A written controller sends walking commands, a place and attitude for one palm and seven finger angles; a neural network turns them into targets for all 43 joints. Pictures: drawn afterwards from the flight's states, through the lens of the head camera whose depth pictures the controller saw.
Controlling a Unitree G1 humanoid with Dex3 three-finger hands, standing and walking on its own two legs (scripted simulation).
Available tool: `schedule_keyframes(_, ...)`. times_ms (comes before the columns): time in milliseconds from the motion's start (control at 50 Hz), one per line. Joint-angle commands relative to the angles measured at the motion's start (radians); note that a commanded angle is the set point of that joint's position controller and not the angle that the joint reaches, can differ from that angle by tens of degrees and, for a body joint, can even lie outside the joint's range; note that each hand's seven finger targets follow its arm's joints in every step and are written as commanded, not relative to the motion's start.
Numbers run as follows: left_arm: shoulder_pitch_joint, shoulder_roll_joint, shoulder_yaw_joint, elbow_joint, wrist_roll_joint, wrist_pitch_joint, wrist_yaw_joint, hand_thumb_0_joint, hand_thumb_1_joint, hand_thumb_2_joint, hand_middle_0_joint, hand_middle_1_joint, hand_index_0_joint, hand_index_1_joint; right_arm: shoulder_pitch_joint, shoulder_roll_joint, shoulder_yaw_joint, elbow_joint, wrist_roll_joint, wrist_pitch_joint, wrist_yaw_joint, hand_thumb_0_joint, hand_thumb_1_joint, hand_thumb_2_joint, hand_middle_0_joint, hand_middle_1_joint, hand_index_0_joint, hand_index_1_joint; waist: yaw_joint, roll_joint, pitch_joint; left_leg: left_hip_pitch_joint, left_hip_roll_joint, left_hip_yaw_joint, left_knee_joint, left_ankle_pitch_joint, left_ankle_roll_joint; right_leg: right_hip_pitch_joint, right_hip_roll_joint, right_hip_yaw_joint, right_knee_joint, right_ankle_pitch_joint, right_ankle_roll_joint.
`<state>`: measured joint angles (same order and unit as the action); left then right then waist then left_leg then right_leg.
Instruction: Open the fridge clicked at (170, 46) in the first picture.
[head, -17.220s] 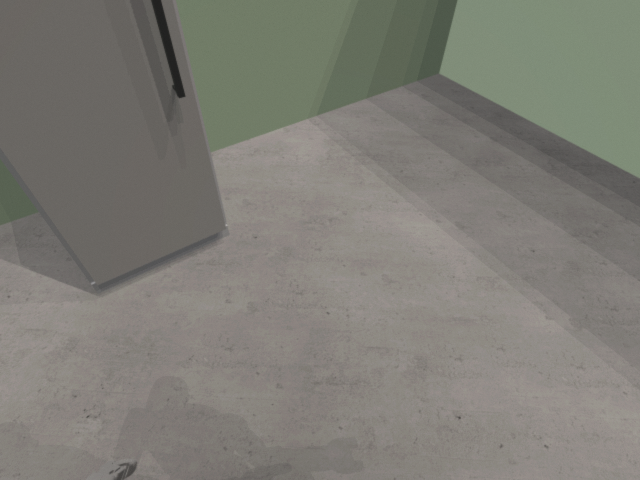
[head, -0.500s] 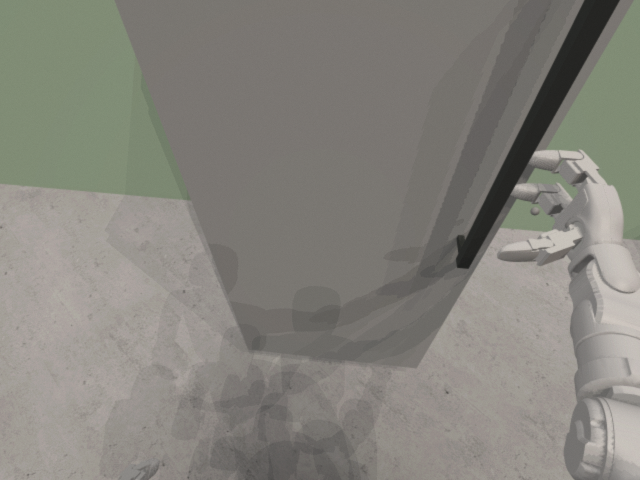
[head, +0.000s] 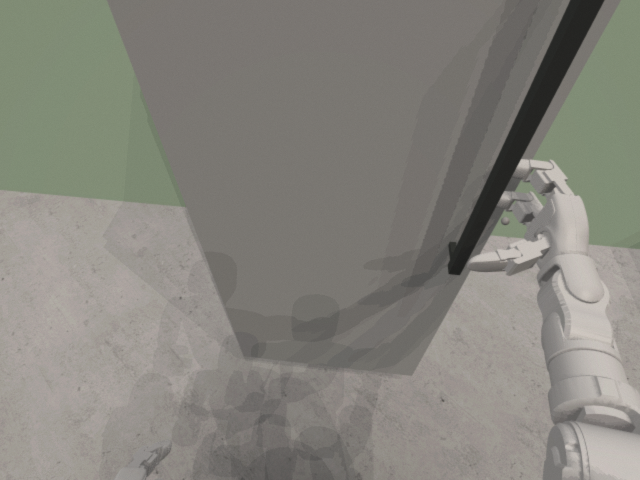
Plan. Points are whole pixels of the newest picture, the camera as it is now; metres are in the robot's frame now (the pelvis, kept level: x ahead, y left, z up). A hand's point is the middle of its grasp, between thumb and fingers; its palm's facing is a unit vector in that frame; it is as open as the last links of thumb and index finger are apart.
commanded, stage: slide the fingers in behind the handle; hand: right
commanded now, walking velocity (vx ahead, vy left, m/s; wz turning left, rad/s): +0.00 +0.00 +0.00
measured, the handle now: (508, 142) +0.47 -0.16 +0.19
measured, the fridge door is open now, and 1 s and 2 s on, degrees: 0 0 0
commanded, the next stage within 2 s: grip the handle and tug to test in 1.20 s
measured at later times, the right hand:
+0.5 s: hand (486, 225) +0.41 -0.15 +0.12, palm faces +0.02 +1.00 -0.01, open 14.0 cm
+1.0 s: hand (483, 221) +0.42 -0.15 +0.11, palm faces +0.02 +1.00 +0.00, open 14.0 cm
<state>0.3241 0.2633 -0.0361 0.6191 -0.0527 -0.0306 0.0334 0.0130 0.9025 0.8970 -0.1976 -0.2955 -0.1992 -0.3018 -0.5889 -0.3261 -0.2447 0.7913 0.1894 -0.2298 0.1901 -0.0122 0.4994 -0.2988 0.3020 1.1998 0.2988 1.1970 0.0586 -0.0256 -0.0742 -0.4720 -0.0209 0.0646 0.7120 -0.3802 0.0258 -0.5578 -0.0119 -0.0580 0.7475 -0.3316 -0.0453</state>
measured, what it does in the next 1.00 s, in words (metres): stands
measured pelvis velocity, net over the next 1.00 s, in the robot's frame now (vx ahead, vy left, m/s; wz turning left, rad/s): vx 0.00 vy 0.02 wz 0.00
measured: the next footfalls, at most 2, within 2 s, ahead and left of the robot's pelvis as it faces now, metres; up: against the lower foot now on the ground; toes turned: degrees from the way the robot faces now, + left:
none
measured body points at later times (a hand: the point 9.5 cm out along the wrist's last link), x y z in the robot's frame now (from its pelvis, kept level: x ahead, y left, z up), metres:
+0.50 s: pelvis +0.00 +0.01 +0.00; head +0.03 +0.02 +0.45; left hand +0.10 +0.27 -0.11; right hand +0.40 -0.21 +0.12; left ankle -0.02 +0.11 -0.71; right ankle +0.03 -0.09 -0.71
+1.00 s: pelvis +0.00 +0.02 +0.00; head +0.03 +0.02 +0.45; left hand +0.08 +0.27 -0.11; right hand +0.41 -0.20 +0.12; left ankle -0.02 +0.11 -0.71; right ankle +0.03 -0.09 -0.71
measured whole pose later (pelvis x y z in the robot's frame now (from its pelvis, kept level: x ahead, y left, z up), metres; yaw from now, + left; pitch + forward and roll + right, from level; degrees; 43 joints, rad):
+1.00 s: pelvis +0.00 +0.02 +0.00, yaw +0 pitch +7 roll +1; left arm 0.33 0.27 -0.02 0.64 -0.05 -0.02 0.03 0.01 0.90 0.90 -0.20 -0.30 -0.20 -0.30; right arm -0.57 -0.29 -0.23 0.79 0.19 -0.25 0.15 -0.01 0.50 -0.30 0.30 1.20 0.30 1.20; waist 0.06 -0.03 -0.07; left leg -0.45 -0.03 0.07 0.70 -0.37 0.05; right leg -0.53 -0.02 -0.05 0.72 -0.32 -0.03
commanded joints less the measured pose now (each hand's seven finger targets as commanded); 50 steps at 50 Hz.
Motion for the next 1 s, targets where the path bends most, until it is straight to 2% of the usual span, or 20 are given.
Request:
schedule_keyframes(0, 0.027, 0.15, 0.065, -0.101, 0.001, -0.035, 0.004, 0.0, 0.9, 0.9, -0.2, -0.3, -0.2, -0.3, -0.382, -0.178, -0.026, -0.221, 0.015, -0.063, -0.015, 0.0, 0.5, -0.3, 0.3, 1.2, 0.3, 1.2, 0.003, -0.015, -0.318, -0.007, -0.025, -0.027, -0.086, 0.318, 0.0, 0.322, -0.014, 0.103, -0.085, 0.306, 0.014)
schedule_keyframes(120, 0.017, 0.144, 0.064, -0.111, 0.001, -0.033, 0.001, 0.0, 0.9, 0.9, -0.2, -0.3, -0.2, -0.3, -0.367, -0.158, -0.017, -0.263, 0.01, -0.05, -0.032, 0.0, 0.5, -0.3, 0.3, 1.2, 0.3, 1.2, -0.005, -0.016, -0.312, 0.007, -0.023, -0.026, -0.09, 0.325, 0.001, 0.322, -0.012, 0.099, -0.092, 0.31, 0.016)
schedule_keyframes(160, 0.017, 0.143, 0.066, -0.107, 0.002, -0.034, 0.0, 0.0, 0.9, 0.9, -0.2, -0.3, -0.2, -0.3, -0.385, -0.138, 0.003, -0.286, 0.01, -0.055, -0.038, 0.0, 0.5, -0.3, 0.3, 1.2, 0.3, 1.2, 0.009, 0.002, -0.303, 0.011, -0.024, -0.027, -0.097, 0.319, 0.0, 0.319, -0.012, 0.096, -0.088, 0.297, 0.011)
schedule_keyframes(180, 0.013, 0.145, 0.067, -0.107, 0.003, -0.034, 0.0, 0.0, 0.9, 0.9, -0.2, -0.3, -0.2, -0.3, -0.358, -0.166, -0.033, -0.279, 0.011, -0.054, -0.044, 0.0, 0.5, -0.3, 0.3, 1.2, 0.3, 1.2, -0.009, 0.004, -0.311, 0.021, -0.023, -0.031, -0.095, 0.33, 0.0, 0.313, -0.01, 0.093, -0.091, 0.298, 0.012)
schedule_keyframes(240, 0.003, 0.14, 0.064, -0.112, 0.003, -0.035, 0.001, 0.0, 0.9, 0.9, -0.2, -0.3, -0.2, -0.3, -0.341, -0.157, -0.021, -0.301, 0.011, -0.05, -0.041, 0.0, 0.5, -0.3, 0.3, 1.2, 0.3, 1.2, -0.01, -0.004, -0.305, 0.045, -0.02, -0.039, -0.101, 0.351, -0.002, 0.299, -0.004, 0.08, -0.093, 0.289, 0.008)
schedule_keyframes(260, 0.011, 0.144, 0.065, -0.107, 0.004, -0.032, 0.002, 0.0, 0.9, 0.9, -0.2, -0.3, -0.2, -0.3, -0.338, -0.182, -0.037, -0.302, 0.008, -0.055, -0.047, 0.0, 0.5, -0.3, 0.3, 1.2, 0.3, 1.2, -0.006, 0.032, -0.308, 0.063, -0.019, -0.038, -0.102, 0.353, -0.002, 0.289, -0.005, 0.081, -0.091, 0.289, 0.005)
schedule_keyframes(280, 0.0, 0.139, 0.063, -0.113, 0.002, -0.033, 0.002, 0.0, 0.9, 0.9, -0.2, -0.3, -0.2, -0.3, -0.332, -0.162, -0.024, -0.307, 0.009, -0.053, -0.044, 0.0, 0.5, -0.3, 0.3, 1.2, 0.3, 1.2, -0.01, 0.01, -0.307, 0.059, -0.018, -0.045, -0.105, 0.355, -0.004, 0.288, -0.001, 0.075, -0.094, 0.277, 0.004)
schedule_keyframes(320, -0.007, 0.135, 0.061, -0.107, 0.0, -0.034, 0.004, 0.0, 0.9, 0.9, -0.2, -0.3, -0.2, -0.3, -0.369, -0.134, 0.005, -0.306, 0.01, -0.051, -0.043, 0.0, 0.5, -0.3, 0.3, 1.2, 0.3, 1.2, 0.004, -0.015, -0.276, 0.034, -0.018, -0.042, -0.113, 0.323, -0.003, 0.289, 0.001, 0.078, -0.099, 0.243, 0.007)
schedule_keyframes(380, -0.009, 0.136, 0.062, -0.097, 0.0, -0.039, 0.009, 0.0, 0.9, 0.9, -0.2, -0.3, -0.2, -0.3, -0.426, -0.111, 0.031, -0.301, 0.013, -0.059, -0.047, 0.0, 0.5, -0.3, 0.3, 1.2, 0.3, 1.2, 0.022, 0.01, -0.275, 0.018, -0.017, -0.047, -0.126, 0.289, -0.007, 0.294, 0.001, 0.081, -0.101, 0.201, 0.002)
schedule_keyframes(420, -0.007, 0.139, 0.06, -0.09, 0.002, -0.04, 0.012, 0.0, 0.9, 0.9, -0.2, -0.3, -0.2, -0.3, -0.435, -0.152, -0.002, -0.279, 0.011, -0.062, -0.054, 0.0, 0.5, -0.3, 0.3, 1.2, 0.3, 1.2, 0.012, -0.01, -0.285, 0.026, -0.014, -0.051, -0.127, 0.277, -0.006, 0.286, 0.004, 0.08, -0.103, 0.187, 0.004)
schedule_keyframes(500, -0.003, 0.136, 0.059, -0.082, 0.003, -0.044, 0.008, 0.0, 0.9, 0.9, -0.2, -0.3, -0.2, -0.3, -0.454, -0.126, 0.02, -0.232, 0.003, -0.069, -0.06, 0.0, 0.5, -0.3, 0.3, 1.2, 0.3, 1.2, 0.018, 0.01, -0.283, 0.028, -0.012, -0.052, -0.125, 0.279, -0.008, 0.27, 0.008, 0.078, -0.098, 0.179, 0.002)
schedule_keyframes(600, -0.001, 0.137, 0.056, -0.092, 0.004, -0.035, 0.008, 0.0, 0.9, 0.9, -0.2, -0.3, -0.2, -0.3, -0.403, -0.194, -0.041, -0.175, 0.003, -0.072, -0.058, 0.0, 0.5, -0.3, 0.3, 1.2, 0.3, 1.2, -0.007, 0.048, -0.28, 0.099, -0.003, -0.076, -0.128, 0.316, -0.015, 0.197, 0.015, 0.06, -0.099, 0.171, -0.003)
schedule_keyframes(720, 0.004, 0.133, 0.059, -0.097, 0.003, -0.033, 0.006, 0.0, 0.9, 0.9, -0.2, -0.3, -0.2, -0.3, -0.433, -0.159, -0.01, -0.218, 0.008, -0.089, -0.047, 0.0, 0.5, -0.3, 0.3, 1.2, 0.3, 1.2, 0.005, 0.011, -0.313, 0.099, -0.006, -0.076, -0.123, 0.349, -0.014, 0.226, 0.016, 0.055, -0.091, 0.196, -0.003)
schedule_keyframes(760, 0.015, 0.138, 0.063, -0.094, 0.004, -0.031, 0.006, 0.0, 0.9, 0.9, -0.2, -0.3, -0.2, -0.3, -0.393, -0.186, -0.042, -0.19, 0.012, -0.087, -0.045, 0.0, 0.5, -0.3, 0.3, 1.2, 0.3, 1.2, 0.0, 0.064, -0.296, 0.105, -0.008, -0.075, -0.127, 0.35, -0.016, 0.209, 0.013, 0.056, -0.089, 0.197, -0.007)
schedule_keyframes(820, 0.007, 0.135, 0.061, -0.092, -0.001, -0.028, 0.009, 0.0, 0.9, 0.9, -0.2, -0.3, -0.2, -0.3, -0.443, -0.173, -0.015, -0.205, 0.01, -0.083, -0.036, 0.0, 0.5, -0.3, 0.3, 1.2, 0.3, 1.2, 0.01, 0.016, -0.284, 0.086, -0.004, -0.08, -0.133, 0.33, -0.018, 0.21, 0.015, 0.054, -0.096, 0.174, -0.005)
schedule_keyframes(860, 0.014, 0.138, 0.066, -0.093, 0.004, -0.029, 0.009, 0.0, 0.9, 0.9, -0.2, -0.3, -0.2, -0.3, -0.423, -0.187, -0.032, -0.231, 0.011, -0.089, -0.04, 0.0, 0.5, -0.3, 0.3, 1.2, 0.3, 1.2, 0.005, 0.033, -0.318, 0.102, -0.007, -0.078, -0.126, 0.352, -0.017, 0.23, 0.013, 0.056, -0.089, 0.204, -0.008)
schedule_keyframes(880, 0.008, 0.135, 0.064, -0.096, 0.002, -0.03, 0.008, 0.0, 0.9, 0.9, -0.2, -0.3, -0.2, -0.3, -0.402, -0.179, -0.032, -0.238, 0.012, -0.091, -0.038, 0.0, 0.5, -0.3, 0.3, 1.2, 0.3, 1.2, -0.007, -0.001, -0.33, 0.106, -0.006, -0.078, -0.121, 0.366, -0.013, 0.238, 0.016, 0.056, -0.091, 0.217, -0.005)
schedule_keyframes(920, 0.009, 0.134, 0.064, -0.09, 0.0, -0.032, 0.008, 0.0, 0.9, 0.9, -0.2, -0.3, -0.2, -0.3, -0.429, -0.163, -0.017, -0.238, 0.016, -0.091, -0.037, 0.0, 0.5, -0.3, 0.3, 1.2, 0.3, 1.2, 0.008, 0.0, -0.312, 0.082, -0.01, -0.07, -0.122, 0.363, -0.014, 0.25, 0.013, 0.059, -0.09, 0.22, -0.004)
schedule_keyframes(960, 0.019, 0.139, 0.065, -0.088, 0.003, -0.03, 0.008, 0.0, 0.9, 0.9, -0.2, -0.3, -0.2, -0.3, -0.39, -0.168, -0.023, -0.215, 0.016, -0.085, -0.038, 0.0, 0.5, -0.3, 0.3, 1.2, 0.3, 1.2, 0.006, 0.054, -0.298, 0.087, -0.012, -0.064, -0.122, 0.356, -0.014, 0.234, 0.011, 0.063, -0.089, 0.219, -0.007)
schedule_keyframes(980, 0.012, 0.139, 0.064, -0.088, -0.001, -0.03, 0.009, 0.0, 0.9, 0.9, -0.2, -0.3, -0.2, -0.3, -0.406, -0.155, -0.009, -0.211, 0.014, -0.082, -0.037, 0.0, 0.5, -0.3, 0.3, 1.2, 0.3, 1.2, 0.011, 0.035, -0.288, 0.072, -0.01, -0.067, -0.123, 0.356, -0.014, 0.237, 0.011, 0.062, -0.093, 0.215, -0.005)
